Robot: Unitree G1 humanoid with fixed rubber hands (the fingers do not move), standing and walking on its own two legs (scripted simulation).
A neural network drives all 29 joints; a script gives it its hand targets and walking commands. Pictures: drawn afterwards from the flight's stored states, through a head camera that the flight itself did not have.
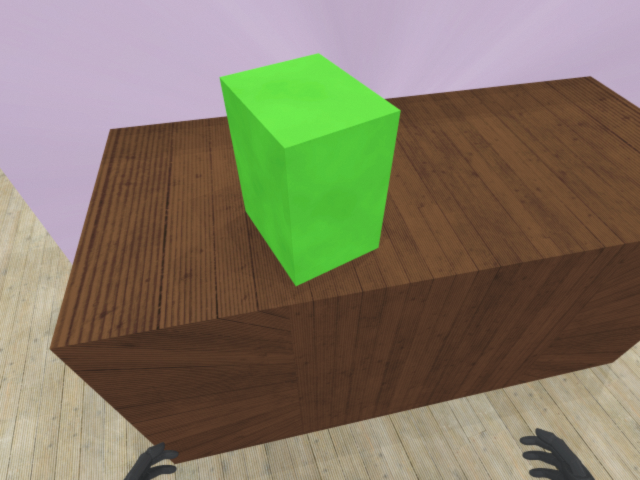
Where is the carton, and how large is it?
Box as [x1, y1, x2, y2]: [220, 53, 400, 285]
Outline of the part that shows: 318,53 220,77 245,209 295,285 357,257 378,246 400,111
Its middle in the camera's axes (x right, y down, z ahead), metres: -0.02 -0.12 +0.66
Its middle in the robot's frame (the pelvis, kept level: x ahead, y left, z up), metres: +0.59 +0.05 +0.07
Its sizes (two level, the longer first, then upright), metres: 0.218 0.174 0.277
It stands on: a pedestal, 0.68 m high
